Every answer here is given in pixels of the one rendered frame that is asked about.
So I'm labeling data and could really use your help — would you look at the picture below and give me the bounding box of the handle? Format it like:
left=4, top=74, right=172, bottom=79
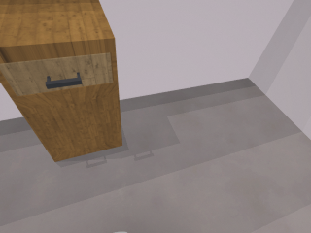
left=46, top=72, right=82, bottom=89

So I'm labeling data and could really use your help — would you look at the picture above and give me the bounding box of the drawer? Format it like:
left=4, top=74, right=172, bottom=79
left=0, top=52, right=113, bottom=96

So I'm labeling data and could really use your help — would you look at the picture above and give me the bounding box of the cabinet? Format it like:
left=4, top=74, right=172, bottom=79
left=0, top=0, right=122, bottom=162

